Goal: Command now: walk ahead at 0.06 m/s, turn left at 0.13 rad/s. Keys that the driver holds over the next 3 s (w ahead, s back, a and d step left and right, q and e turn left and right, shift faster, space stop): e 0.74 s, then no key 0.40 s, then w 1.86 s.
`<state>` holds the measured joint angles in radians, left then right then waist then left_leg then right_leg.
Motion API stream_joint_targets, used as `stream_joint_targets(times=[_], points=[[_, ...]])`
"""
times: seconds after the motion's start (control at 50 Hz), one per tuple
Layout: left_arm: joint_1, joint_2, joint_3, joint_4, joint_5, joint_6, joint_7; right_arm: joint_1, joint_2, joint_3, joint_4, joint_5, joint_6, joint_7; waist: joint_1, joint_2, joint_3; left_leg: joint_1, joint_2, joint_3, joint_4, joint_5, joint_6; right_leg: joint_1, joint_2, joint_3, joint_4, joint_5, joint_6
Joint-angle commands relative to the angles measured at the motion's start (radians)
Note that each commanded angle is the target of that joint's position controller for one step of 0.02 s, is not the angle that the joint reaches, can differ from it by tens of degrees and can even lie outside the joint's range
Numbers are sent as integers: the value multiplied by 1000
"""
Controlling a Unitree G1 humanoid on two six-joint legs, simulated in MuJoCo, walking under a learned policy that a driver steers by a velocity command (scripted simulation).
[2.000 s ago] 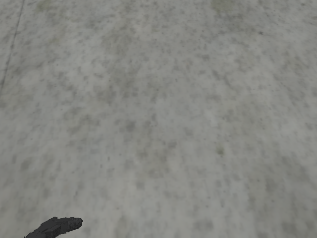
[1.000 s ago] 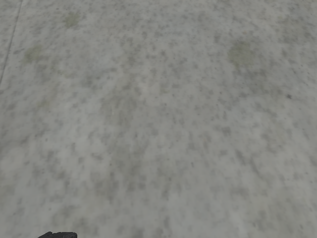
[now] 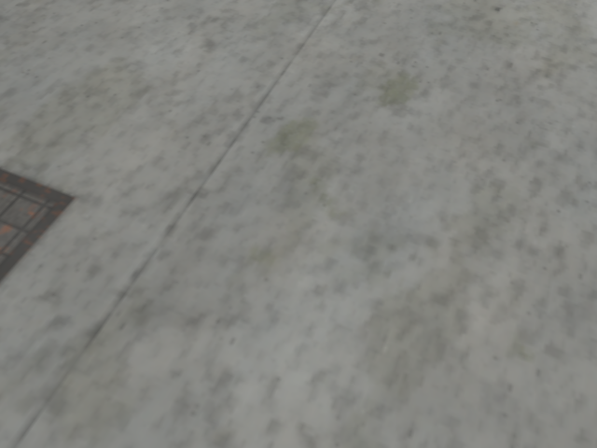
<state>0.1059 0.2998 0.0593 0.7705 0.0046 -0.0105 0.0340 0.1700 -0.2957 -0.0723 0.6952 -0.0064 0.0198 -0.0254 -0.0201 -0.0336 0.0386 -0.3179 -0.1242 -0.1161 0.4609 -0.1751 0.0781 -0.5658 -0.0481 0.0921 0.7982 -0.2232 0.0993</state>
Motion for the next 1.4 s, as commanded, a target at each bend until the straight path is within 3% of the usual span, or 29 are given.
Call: stream_joint_targets(times=[0.02,0.08,0.1,0.12,0.14,0.22,0.32,0.38,0.4,0.44,0.52,0.58,0.62,0.64,0.66,0.68,0.7,0.74,0.88,1.04,1.08,1.1,1.14,1.2,1.26,1.3,1.36,1.38,1.4], points=[[20,66,11,-44,0,-17,-13,-11,-65,1,-40,-19,-15,5,2,162,-163,61,276,-159,-72,275,145,197,-16,-25,-101,21,-18],[32,74,7,-43,13,-37,-27,22,-43,21,0,-18,-33,18,22,115,-125,47,228,-127,-10,208,62,362,-15,-20,-382,281,-84],[9,148,19,-63,22,-38,-23,79,-55,17,5,-36,-41,16,-33,18,-126,45,154,-77,57,76,12,390,-105,88,-361,543,-124],[-23,178,26,-64,20,-31,-22,138,-70,8,15,-33,-44,12,-88,-106,-135,49,86,1,77,-77,-30,371,-142,131,-341,544,-202],[-24,147,26,-65,3,-24,-26,90,-91,6,12,-35,-40,4,-53,-134,-126,80,80,34,85,-92,-59,318,-142,175,-371,398,-235],[9,156,37,-71,-14,-18,-30,18,-92,-12,-12,-9,-1,-13,-12,-142,-103,73,82,64,121,-75,-45,278,-120,237,-370,292,-232],[-3,123,39,-114,-26,7,-13,39,-88,-34,-11,-5,-1,-11,7,9,-135,153,166,1,24,68,7,186,-12,160,-229,227,-180],[12,103,38,-133,-12,18,-27,30,-118,-43,-30,-14,-9,-20,8,224,-114,246,493,-262,-80,440,204,-22,70,-20,115,-314,-87],[-1,128,50,-138,-13,21,-32,31,-112,-37,-41,-15,-17,-23,-2,161,-101,251,539,-281,-83,540,247,-71,44,-6,276,-395,-71],[5,102,47,-135,-27,35,-33,-21,-128,-42,-46,0,-26,-26,24,94,-62,264,483,-160,-73,530,192,-117,2,3,277,-329,-51],[-36,58,25,-168,-35,39,-54,-8,-163,-57,-29,6,-4,-26,-13,174,-93,258,387,43,-58,565,132,39,16,-110,59,-187,-33],[-10,85,39,-178,-36,46,-70,6,-179,-61,-19,25,0,-19,-6,197,-117,256,394,93,-6,499,100,170,53,-172,-137,-94,-61],[79,115,60,-157,-25,52,-61,21,-155,-55,-4,39,-15,-12,40,156,-140,163,353,168,141,399,22,373,91,-174,-342,96,-117],[134,199,87,-164,-24,51,-45,59,-126,-47,-3,10,-27,-4,49,-6,-172,-32,285,237,350,140,-72,576,-28,24,-373,446,-182],[147,320,103,-196,7,44,-37,19,-62,-20,-68,-40,-34,-1,40,-270,-213,-332,128,210,632,-528,-153,686,-331,460,-377,808,-411],[178,251,83,-192,24,23,-49,-51,-110,-33,-68,-17,-34,-2,112,-124,-284,-343,127,41,777,-562,-155,638,-360,481,-410,721,-498],[125,227,73,-191,18,6,-51,-62,-126,-38,-69,11,-27,-4,78,-82,-204,-362,145,28,803,-477,-144,573,-301,382,-420,616,-454],[33,176,61,-195,-17,5,-36,-46,-138,-47,-43,-3,-15,-24,32,-36,-124,-353,172,22,714,-320,-143,472,-198,279,-437,413,-351],[25,139,39,-185,-2,17,-10,-28,-76,-24,-26,4,-7,-18,25,-95,-142,-179,154,50,463,-173,-170,384,-127,199,-461,263,-327],[5,104,11,-155,-4,26,-24,-3,-61,-14,-13,10,-32,8,11,-95,-89,81,139,86,14,-67,-124,302,-104,260,-421,97,-296],[68,59,-7,-133,13,13,-26,26,-108,-15,-15,-18,-43,10,21,10,-122,253,257,-26,-85,222,-75,234,-34,201,-352,35,-198],[131,54,-3,-129,20,2,-34,-18,-165,-25,-11,-18,-42,9,102,160,-116,216,315,-80,-47,264,-10,225,61,87,-327,-71,-153],[61,81,2,-122,23,4,-30,-60,-65,0,-15,-16,-46,18,61,170,-94,88,267,-59,-85,-11,1,335,62,48,-327,-36,-110],[44,73,4,-121,8,22,-23,4,-102,-6,6,-7,-53,11,22,177,-37,67,232,-55,-123,-398,-10,251,107,-2,-255,-238,-138],[29,47,5,-131,-16,-12,-30,97,-150,-19,28,12,-55,-3,-8,231,64,81,403,-293,-245,-614,108,100,95,-95,-88,-226,-140],[33,41,9,-129,-24,-38,-40,90,-152,-19,27,19,-56,-7,-2,221,86,73,432,-320,-259,-554,132,91,54,-85,-72,-235,-156],[169,31,19,-60,-22,-60,-57,3,-127,-12,4,34,-49,5,78,184,44,-69,313,-128,-179,-386,65,421,89,-136,-302,-75,-180],[243,55,30,-33,-18,-61,-57,-14,-90,0,-4,28,-54,8,105,135,12,-118,266,-60,-70,-300,32,523,60,-80,-326,-55,-184],[336,128,49,-20,-13,-66,-51,-37,-19,20,-36,24,-66,12,122,-80,-17,-260,143,85,221,-230,-40,631,-106,225,-463,-234,-258]])
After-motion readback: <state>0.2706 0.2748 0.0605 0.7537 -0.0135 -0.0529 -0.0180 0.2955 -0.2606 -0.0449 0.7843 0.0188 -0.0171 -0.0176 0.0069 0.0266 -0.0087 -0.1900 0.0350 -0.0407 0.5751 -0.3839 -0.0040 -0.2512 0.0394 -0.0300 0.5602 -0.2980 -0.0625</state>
